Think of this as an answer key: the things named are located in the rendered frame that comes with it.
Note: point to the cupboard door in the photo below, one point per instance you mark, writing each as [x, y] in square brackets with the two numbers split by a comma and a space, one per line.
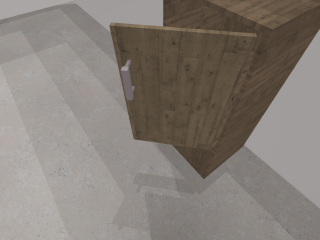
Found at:
[184, 80]

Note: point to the handle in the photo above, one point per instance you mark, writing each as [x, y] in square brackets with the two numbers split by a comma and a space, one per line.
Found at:
[129, 89]

